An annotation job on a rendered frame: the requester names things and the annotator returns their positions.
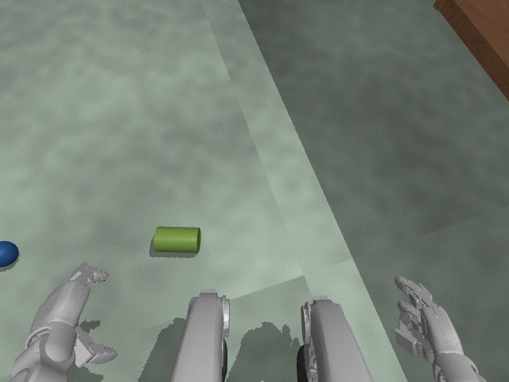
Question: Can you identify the left robot hand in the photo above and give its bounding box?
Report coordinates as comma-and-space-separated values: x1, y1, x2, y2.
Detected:
30, 262, 118, 368

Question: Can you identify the bookshelf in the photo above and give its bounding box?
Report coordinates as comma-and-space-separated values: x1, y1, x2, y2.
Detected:
433, 0, 509, 101

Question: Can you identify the left robot arm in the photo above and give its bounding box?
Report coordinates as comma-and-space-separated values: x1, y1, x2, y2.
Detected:
10, 322, 77, 382

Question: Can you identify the right robot arm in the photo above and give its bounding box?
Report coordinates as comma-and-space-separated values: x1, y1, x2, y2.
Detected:
433, 353, 487, 382

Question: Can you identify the right robot hand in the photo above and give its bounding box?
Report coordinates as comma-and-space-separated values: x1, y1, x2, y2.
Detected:
394, 275, 464, 365

